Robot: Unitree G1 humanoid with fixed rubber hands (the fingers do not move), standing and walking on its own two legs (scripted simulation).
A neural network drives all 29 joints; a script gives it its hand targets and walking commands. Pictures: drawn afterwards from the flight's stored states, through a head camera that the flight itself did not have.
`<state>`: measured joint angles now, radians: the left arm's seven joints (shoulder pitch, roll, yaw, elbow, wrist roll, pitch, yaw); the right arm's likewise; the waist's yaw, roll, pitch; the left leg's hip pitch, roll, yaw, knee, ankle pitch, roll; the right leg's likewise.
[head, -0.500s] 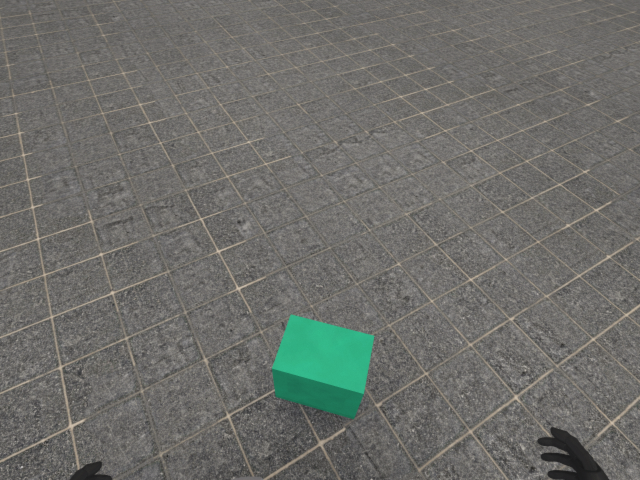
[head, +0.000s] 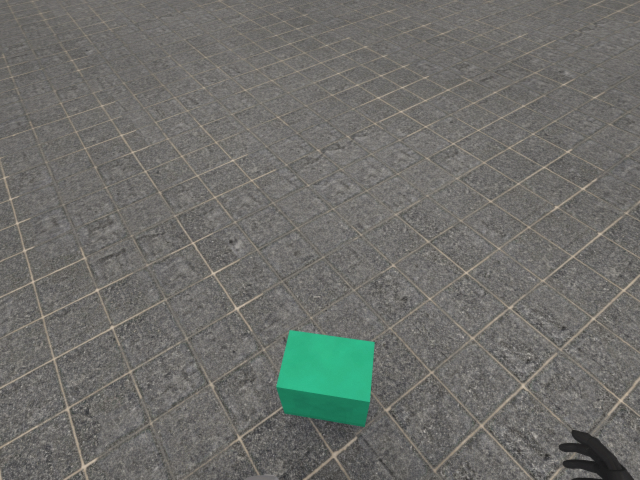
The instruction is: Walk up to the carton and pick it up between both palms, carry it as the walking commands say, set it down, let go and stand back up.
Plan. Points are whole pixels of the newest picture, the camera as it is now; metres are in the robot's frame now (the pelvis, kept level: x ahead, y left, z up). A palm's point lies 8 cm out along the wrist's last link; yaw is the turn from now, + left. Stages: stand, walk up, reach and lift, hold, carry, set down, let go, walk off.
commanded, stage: walk up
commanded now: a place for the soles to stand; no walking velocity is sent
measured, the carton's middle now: (327, 379) +0.49 +0.02 -0.66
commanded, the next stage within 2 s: none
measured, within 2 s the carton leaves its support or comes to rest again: neither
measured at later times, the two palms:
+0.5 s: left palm (47, 428) +0.21 +0.41 -0.11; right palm out of the picture +0.12 -0.25 -0.11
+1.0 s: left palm (98, 366) +0.30 +0.36 -0.09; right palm out of the picture +0.13 -0.28 -0.09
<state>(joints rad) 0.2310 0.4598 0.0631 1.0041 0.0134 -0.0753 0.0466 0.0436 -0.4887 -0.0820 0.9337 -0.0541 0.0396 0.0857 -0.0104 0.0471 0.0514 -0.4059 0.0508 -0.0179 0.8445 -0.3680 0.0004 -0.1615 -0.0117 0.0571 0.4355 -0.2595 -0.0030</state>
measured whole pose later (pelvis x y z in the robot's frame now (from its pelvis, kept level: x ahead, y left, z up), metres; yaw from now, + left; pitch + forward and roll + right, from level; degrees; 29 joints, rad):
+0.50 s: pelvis +0.08 +0.09 -0.02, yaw -9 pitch -2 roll +0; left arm 0.23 0.45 0.05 0.88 0.02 -0.04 0.02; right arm 0.18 -0.44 -0.06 0.85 0.00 0.00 0.01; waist -0.01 0.01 0.09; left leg -0.30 0.05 0.10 0.71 -0.37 0.01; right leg -0.33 0.03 0.01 0.68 -0.31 -0.03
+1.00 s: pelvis +0.09 +0.08 -0.01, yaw -13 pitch -2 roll +1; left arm 0.06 0.44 0.01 0.95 0.01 -0.01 0.00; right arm 0.05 -0.44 -0.05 0.96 0.00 0.00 0.00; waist -0.03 0.00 0.09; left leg -0.17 0.07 0.17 0.54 -0.32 -0.01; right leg -0.25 0.06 0.08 0.57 -0.26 -0.03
